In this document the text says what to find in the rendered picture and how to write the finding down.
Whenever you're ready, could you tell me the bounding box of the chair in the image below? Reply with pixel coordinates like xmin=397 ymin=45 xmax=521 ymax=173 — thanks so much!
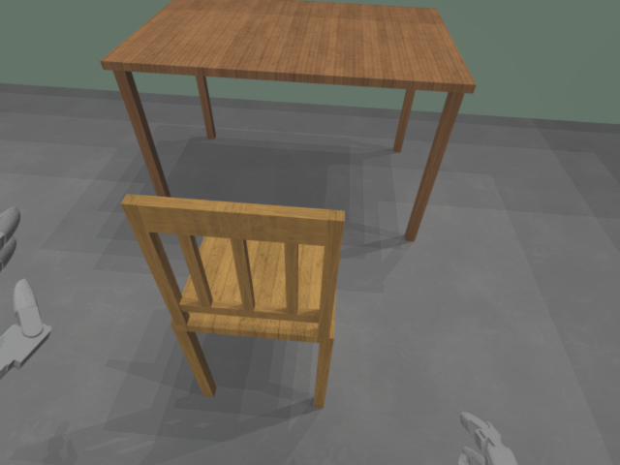
xmin=121 ymin=194 xmax=345 ymax=408

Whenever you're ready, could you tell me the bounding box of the table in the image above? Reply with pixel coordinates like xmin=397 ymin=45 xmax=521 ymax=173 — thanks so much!
xmin=100 ymin=0 xmax=476 ymax=241

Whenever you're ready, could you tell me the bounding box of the right robot hand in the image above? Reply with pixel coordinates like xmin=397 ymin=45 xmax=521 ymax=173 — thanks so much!
xmin=458 ymin=412 xmax=519 ymax=465

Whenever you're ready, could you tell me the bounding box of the left robot hand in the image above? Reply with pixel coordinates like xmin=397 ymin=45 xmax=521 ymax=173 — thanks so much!
xmin=0 ymin=207 xmax=51 ymax=380

